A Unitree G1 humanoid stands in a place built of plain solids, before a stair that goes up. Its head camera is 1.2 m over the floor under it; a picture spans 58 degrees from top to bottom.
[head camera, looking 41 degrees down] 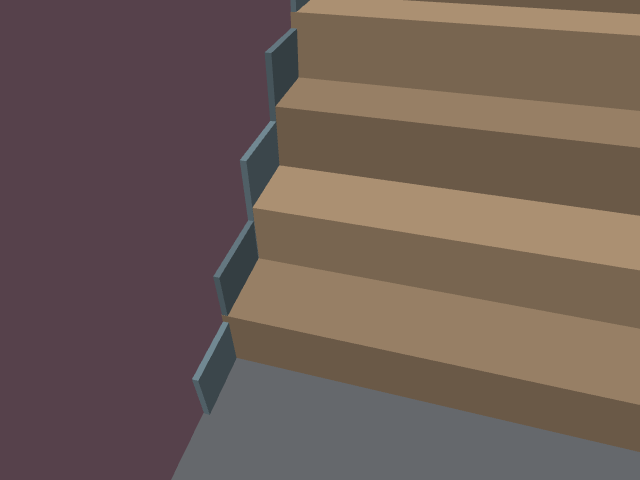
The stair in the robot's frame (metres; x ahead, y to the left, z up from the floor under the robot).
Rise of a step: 0.21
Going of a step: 0.25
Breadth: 1.29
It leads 15 degrees to the right of straight ahead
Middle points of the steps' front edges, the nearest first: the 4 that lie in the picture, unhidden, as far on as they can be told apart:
0.64 -0.34 0.21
0.89 -0.40 0.42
1.13 -0.46 0.63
1.37 -0.53 0.84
